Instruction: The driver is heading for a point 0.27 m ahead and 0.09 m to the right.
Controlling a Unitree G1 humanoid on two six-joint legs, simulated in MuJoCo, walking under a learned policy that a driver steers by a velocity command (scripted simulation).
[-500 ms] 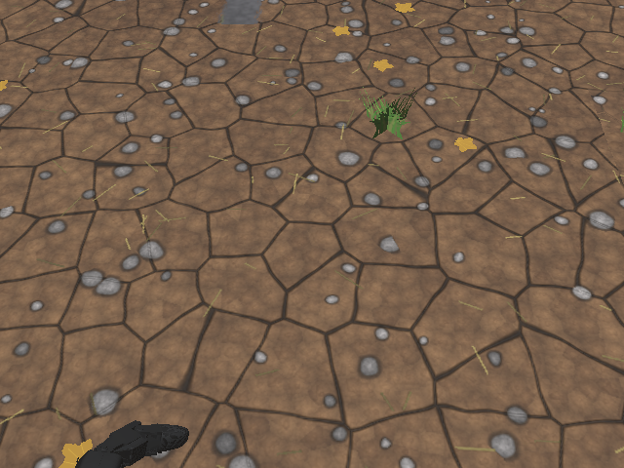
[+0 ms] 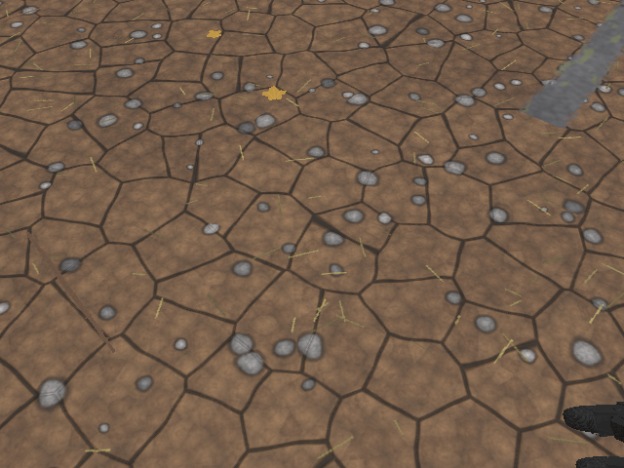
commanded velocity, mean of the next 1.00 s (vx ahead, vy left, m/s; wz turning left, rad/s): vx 0.29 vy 0.00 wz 0.21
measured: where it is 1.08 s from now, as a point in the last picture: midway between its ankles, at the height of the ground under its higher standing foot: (337, 465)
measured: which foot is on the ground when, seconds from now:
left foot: up 0.00-0.14, down 0.16-0.60, up 0.62-0.84, down 0.86-1.00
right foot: down 0.00-0.16, up 0.18-0.56, down 0.58-1.00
